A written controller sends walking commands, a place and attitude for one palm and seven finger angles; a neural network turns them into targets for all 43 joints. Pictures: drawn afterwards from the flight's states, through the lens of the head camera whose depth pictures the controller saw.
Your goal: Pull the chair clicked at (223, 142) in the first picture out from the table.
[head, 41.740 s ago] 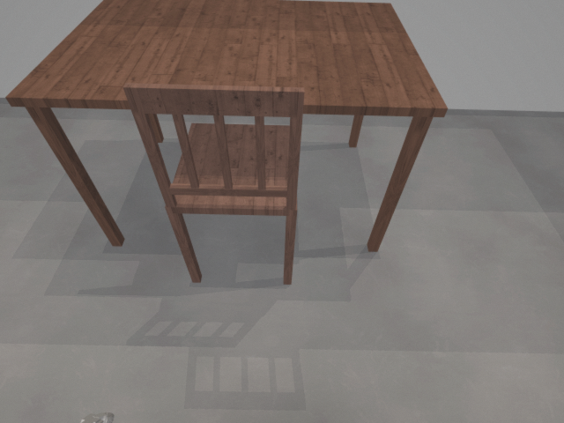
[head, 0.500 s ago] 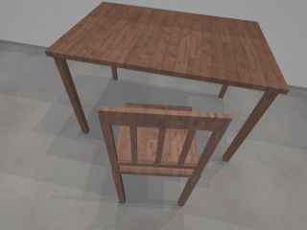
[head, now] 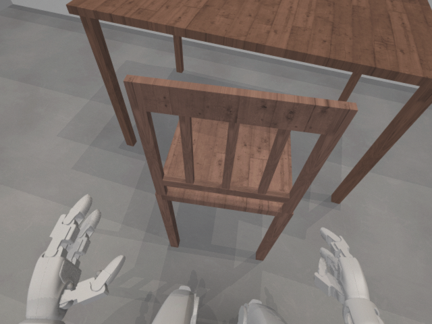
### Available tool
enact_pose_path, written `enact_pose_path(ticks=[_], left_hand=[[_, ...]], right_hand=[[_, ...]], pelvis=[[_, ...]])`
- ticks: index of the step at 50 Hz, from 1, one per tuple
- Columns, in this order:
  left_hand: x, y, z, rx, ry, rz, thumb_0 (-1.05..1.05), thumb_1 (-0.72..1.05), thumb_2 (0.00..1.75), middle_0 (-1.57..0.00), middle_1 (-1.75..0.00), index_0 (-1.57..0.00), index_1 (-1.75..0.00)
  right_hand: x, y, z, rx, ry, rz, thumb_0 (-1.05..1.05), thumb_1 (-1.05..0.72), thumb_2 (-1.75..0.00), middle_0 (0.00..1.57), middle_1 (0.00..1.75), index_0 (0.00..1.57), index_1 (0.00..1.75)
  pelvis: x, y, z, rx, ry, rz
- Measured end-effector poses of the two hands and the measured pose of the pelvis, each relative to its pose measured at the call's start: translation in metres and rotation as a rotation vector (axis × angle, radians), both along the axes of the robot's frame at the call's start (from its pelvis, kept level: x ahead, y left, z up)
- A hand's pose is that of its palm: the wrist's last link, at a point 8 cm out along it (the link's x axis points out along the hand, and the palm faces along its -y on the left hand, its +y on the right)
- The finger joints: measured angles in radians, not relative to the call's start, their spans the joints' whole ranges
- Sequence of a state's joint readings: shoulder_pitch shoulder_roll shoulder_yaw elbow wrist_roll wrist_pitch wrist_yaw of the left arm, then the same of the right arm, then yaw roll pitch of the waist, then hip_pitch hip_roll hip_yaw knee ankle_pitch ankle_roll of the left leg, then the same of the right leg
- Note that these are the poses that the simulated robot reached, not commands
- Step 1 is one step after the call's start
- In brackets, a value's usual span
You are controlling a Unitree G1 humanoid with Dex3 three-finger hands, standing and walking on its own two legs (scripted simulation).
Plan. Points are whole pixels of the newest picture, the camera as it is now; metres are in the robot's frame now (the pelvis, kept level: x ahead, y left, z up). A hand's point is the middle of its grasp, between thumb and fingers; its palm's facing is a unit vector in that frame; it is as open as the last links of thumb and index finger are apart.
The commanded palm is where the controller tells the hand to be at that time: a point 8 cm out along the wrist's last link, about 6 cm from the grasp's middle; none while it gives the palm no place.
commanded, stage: raise the hand toward the chair's back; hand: left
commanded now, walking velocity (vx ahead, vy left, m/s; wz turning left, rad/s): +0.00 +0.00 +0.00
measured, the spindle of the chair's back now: (229, 158) +0.46 +0.02 +0.00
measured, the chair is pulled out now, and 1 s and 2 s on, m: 0.25 0.25 0.25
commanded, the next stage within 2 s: aim the fingers beside a spindle in 1.50 s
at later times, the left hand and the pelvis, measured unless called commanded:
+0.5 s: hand (106, 239) +0.24 +0.21 +0.05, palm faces -0.02 -1.00 -0.04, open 15.0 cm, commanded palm +0.21 +0.27 +0.06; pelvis +0.01 +0.02 +0.02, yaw -2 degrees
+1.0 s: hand (82, 216) +0.26 +0.25 +0.07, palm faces -0.03 -1.00 -0.05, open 16.9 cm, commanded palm +0.24 +0.31 +0.07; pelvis +0.02 +0.05 +0.03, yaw -1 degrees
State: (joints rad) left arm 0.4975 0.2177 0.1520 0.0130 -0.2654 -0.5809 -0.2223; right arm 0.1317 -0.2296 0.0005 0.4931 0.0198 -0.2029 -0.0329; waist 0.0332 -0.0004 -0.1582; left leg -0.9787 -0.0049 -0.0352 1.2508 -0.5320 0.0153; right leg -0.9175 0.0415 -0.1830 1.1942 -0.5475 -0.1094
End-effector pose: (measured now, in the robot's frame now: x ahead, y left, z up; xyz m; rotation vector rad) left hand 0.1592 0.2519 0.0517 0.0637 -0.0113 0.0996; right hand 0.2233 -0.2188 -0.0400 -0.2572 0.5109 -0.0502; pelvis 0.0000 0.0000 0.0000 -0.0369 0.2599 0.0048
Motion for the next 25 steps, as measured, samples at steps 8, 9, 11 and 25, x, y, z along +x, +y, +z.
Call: enact_pose_path(ticks=[8, 9, 11, 25], left_hand=[[0.045, -0.011, -0.006, -0.041, 0.106, -0.162, 0.01, 0.22, 0.6, -0.13, -0.2, -0.13, -0.19], [0.048, -0.01, -0.004, -0.043, 0.115, -0.152, 0.01, 0.19, 0.59, -0.13, -0.19, -0.13, -0.19], [0.051, -0.007, 0.002, -0.041, 0.116, -0.123, 0.01, 0.15, 0.57, -0.12, -0.19, -0.13, -0.18], [0.057, 0.01, 0.002, -0.03, 0.075, -0.121, 0.0, -0.18, 0.43, -0.09, -0.13, -0.09, -0.13]], right_hand=[[-0.044, 0.004, -0.035, 0.078, 0.167, -0.088, 0.01, -0.9, -0.9, 0.21, 0.3, 0.2, 0.3], [-0.051, 0.002, -0.035, 0.08, 0.183, -0.11, 0.02, -0.9, -0.9, 0.21, 0.3, 0.2, 0.3], [-0.063, -0.003, -0.034, 0.077, 0.208, -0.15, 0.02, -0.9, -0.9, 0.21, 0.3, 0.2, 0.3], [-0.067, -0.023, -0.015, -0.041, 0.193, -0.197, 0.02, -0.91, -0.9, 0.2, 0.3, 0.2, 0.3]], pelvis=[[0.001, -0.001, 0.004, 0.006, 0.013, -0.012], [0.003, 0.0, 0.007, 0.009, 0.012, -0.016], [0.005, 0.002, 0.011, 0.014, 0.012, -0.024], [0.01, 0.024, 0.015, 0.001, 0.022, -0.031]])
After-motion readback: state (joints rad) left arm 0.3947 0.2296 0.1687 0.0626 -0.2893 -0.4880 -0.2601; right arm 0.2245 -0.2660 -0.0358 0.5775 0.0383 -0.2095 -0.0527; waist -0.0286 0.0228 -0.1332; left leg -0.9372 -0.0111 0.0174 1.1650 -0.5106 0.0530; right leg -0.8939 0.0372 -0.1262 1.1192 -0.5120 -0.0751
